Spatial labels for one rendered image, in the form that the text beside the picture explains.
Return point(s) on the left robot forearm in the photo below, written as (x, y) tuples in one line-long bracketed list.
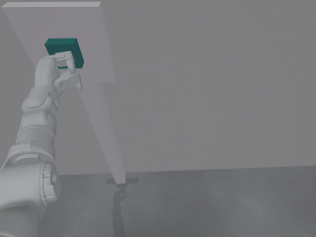
[(37, 131)]

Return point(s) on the left robot hand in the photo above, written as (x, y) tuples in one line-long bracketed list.
[(48, 75)]

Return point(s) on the button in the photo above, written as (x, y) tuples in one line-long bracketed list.
[(54, 46)]

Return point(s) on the panel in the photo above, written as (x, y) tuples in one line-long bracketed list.
[(36, 22)]

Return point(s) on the robot left upper arm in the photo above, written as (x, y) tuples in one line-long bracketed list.
[(26, 190)]

